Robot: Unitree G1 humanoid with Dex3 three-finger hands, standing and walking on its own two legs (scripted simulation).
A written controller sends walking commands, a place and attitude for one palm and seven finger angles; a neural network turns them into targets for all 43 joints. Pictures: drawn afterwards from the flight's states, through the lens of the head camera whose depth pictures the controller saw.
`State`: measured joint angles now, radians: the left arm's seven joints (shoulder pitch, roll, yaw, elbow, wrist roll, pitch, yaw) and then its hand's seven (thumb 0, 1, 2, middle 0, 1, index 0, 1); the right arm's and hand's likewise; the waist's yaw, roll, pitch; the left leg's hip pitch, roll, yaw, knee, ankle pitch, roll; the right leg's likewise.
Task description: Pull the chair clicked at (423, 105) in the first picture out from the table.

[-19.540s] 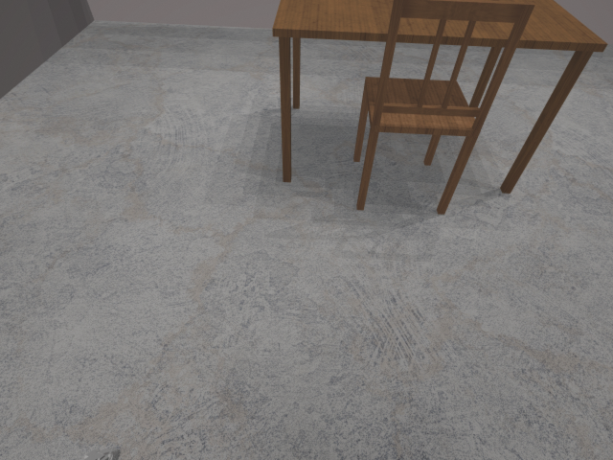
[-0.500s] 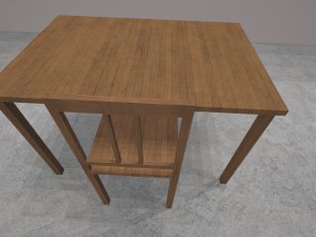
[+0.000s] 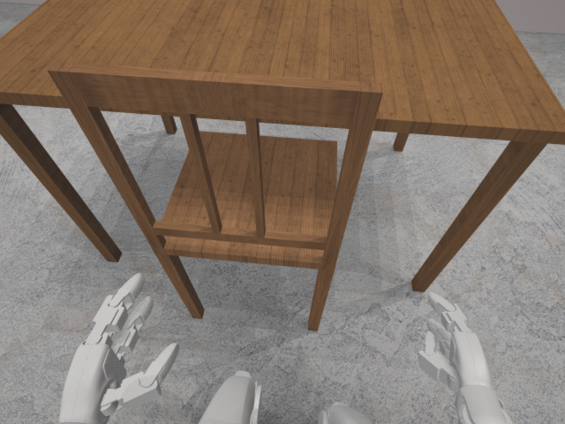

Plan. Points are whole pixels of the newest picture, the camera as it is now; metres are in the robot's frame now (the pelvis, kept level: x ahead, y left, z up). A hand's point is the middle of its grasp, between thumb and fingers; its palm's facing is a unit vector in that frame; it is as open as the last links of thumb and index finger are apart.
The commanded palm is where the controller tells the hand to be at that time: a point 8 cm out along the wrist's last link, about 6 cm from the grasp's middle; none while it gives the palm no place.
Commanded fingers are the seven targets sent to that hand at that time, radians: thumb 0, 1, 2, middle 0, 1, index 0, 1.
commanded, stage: raise the hand toward the chair's back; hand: left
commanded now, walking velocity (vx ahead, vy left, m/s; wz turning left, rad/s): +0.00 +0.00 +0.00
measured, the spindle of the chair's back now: (204, 181) +0.48 +0.19 +0.03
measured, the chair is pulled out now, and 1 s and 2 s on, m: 0.00 0.00 0.00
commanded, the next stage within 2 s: aim the fingers beside a spindle in 1.56 s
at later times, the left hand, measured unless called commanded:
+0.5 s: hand (140, 323) +0.22 +0.20 +0.05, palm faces +0.00 -1.00 -0.05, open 14.6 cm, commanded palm +0.20 +0.26 +0.06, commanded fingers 0.00 -0.34 0.37 -0.08 -0.11 -0.08 -0.11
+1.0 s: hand (108, 302) +0.24 +0.24 +0.07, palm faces +0.03 -1.00 -0.08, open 16.9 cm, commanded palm +0.22 +0.30 +0.07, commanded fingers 0.00 -0.50 0.30 -0.06 -0.08 -0.06 -0.08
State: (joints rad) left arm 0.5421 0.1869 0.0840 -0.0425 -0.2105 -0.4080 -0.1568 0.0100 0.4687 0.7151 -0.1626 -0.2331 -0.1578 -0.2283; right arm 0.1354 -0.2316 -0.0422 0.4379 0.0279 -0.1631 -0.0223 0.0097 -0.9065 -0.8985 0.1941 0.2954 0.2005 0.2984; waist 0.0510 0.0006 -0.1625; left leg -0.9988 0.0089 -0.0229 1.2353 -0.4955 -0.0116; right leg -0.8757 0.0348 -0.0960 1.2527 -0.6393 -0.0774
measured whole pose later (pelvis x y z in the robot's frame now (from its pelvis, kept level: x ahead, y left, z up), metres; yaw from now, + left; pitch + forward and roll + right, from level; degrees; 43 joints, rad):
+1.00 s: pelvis +0.00 +0.04 +0.02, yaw +0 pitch +14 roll -4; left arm 0.32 0.28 0.18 -0.01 -0.25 -0.33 -0.21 -0.01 -0.49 0.30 -0.06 -0.08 -0.06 -0.08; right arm 0.20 -0.22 0.03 0.56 0.03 -0.21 -0.06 0.01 -0.90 -0.90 0.20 0.30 0.21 0.30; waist 0.01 0.03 -0.11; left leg -0.94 0.00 -0.03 1.13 -0.45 0.04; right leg -0.78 0.03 -0.10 1.08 -0.55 -0.02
